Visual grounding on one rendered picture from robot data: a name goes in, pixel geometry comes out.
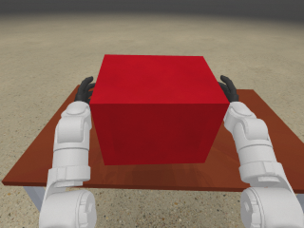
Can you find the robot left upper arm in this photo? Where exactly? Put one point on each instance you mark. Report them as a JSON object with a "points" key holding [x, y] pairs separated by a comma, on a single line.
{"points": [[69, 209]]}

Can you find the table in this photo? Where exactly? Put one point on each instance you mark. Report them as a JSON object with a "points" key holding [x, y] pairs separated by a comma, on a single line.
{"points": [[219, 172]]}

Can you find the robot right hand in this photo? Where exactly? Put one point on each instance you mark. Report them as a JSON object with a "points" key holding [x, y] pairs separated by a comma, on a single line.
{"points": [[229, 89]]}

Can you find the robot left forearm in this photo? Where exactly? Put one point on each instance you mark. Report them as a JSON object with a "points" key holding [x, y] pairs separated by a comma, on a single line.
{"points": [[70, 150]]}

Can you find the robot right forearm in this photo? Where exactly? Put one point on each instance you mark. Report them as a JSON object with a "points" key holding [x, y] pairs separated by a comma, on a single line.
{"points": [[258, 164]]}

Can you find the carton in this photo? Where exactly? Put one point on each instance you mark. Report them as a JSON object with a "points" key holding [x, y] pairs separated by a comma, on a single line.
{"points": [[156, 109]]}

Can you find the robot left hand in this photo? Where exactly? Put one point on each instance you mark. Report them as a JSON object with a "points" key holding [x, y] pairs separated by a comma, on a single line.
{"points": [[83, 92]]}

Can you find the robot right upper arm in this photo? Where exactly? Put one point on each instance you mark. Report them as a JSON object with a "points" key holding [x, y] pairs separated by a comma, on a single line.
{"points": [[270, 207]]}

